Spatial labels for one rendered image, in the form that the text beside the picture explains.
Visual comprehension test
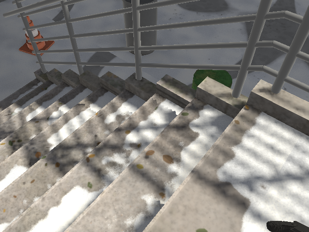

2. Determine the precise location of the robot right hand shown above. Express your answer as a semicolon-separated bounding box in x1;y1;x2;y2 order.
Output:
267;220;309;232

